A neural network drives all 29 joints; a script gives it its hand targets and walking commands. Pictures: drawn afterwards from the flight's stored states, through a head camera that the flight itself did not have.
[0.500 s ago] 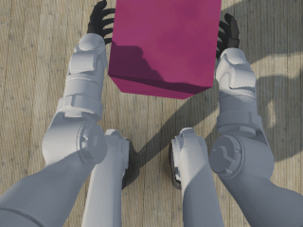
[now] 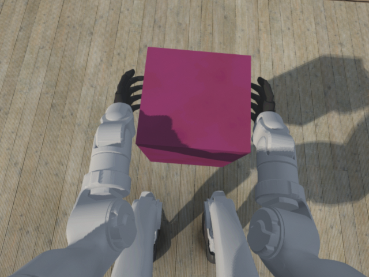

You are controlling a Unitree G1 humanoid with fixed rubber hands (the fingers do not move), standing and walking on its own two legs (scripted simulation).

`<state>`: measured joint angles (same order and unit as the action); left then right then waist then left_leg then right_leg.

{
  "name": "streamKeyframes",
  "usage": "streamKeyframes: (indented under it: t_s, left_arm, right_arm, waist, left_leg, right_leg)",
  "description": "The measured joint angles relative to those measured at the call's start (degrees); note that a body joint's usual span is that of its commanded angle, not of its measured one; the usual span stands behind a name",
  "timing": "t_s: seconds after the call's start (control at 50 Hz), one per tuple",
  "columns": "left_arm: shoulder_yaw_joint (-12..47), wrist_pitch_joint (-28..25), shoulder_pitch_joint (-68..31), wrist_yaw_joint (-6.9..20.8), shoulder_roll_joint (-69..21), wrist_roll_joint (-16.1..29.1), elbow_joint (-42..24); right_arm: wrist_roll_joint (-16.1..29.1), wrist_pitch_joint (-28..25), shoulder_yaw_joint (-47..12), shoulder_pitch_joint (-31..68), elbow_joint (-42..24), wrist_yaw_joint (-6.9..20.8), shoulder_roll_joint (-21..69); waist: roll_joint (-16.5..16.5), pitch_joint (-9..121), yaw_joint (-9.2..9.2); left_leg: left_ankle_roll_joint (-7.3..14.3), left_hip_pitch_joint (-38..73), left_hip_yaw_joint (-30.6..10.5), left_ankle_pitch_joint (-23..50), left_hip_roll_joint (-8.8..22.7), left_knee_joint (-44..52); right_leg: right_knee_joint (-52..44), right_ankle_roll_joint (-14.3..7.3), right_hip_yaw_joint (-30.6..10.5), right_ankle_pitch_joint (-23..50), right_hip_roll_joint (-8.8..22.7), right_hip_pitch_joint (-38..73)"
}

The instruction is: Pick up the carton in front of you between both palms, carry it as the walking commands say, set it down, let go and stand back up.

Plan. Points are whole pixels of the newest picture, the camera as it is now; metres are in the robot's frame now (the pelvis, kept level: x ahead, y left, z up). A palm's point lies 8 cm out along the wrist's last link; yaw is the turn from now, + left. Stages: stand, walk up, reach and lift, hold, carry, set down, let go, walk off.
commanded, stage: reach and lift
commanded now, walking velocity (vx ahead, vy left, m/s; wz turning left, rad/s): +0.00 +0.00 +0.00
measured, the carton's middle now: (191, 118) +0.46 -0.02 -0.11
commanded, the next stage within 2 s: hold in 1.86 s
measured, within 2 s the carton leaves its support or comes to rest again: neither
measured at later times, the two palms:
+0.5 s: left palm (91, 98) +0.40 +0.14 +0.11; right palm (301, 103) +0.39 -0.16 +0.12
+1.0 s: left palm (28, 84) +0.36 +0.14 +0.23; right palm (365, 86) +0.36 -0.15 +0.23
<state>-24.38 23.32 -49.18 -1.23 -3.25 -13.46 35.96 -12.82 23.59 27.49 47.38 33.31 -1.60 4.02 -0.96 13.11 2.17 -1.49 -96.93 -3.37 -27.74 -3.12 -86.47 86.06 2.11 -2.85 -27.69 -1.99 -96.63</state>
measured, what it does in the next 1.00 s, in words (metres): rises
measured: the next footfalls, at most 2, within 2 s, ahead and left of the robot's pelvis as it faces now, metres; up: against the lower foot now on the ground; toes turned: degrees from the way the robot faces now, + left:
none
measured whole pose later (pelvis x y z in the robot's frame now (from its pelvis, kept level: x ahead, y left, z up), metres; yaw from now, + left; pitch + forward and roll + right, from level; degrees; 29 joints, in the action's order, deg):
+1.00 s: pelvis +0.06 +0.00 +0.20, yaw +0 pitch -3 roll +0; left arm -17.4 34.8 -18.1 1.1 -9.5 -17.1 22.9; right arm -17.6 34.7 18.2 18.7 23.2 0.9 9.7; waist 0.0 1.2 0.0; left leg -0.6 -11.3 -3.8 -13.1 -0.9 -27.6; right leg 27.5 0.6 -3.6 -12.9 -0.8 -11.4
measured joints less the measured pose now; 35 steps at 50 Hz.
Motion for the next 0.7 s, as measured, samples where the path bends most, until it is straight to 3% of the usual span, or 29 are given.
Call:
streamKeyframes:
  t_s: [0.42,0.7]
  left_arm:
    - [3.4,-1.1,18.9,0.1,-4.2,0.5,-4.9]
    - [6.7,3.1,30.1,0.6,-5.9,0.0,-10.8]
  right_arm:
    - [-0.2,-1.1,-4.7,-17.5,-3.3,0.7,3.4]
    - [-1.0,3.0,-8.6,-28.1,-8.5,1.1,5.1]
  waist:
    - [0.7,-2.2,-1.06]
    - [0.9,-6.1,-1.72]
  left_leg:
    - [0.5,35.7,-0.1,4.2,1.1,25.2]
    - [0.8,64.5,-0.3,9.9,1.8,45.9]
  right_leg:
    - [-24.9,-1.0,-0.4,4.3,0.4,35.4]
    - [-45.5,-1.3,-0.6,10.0,0.9,64.1]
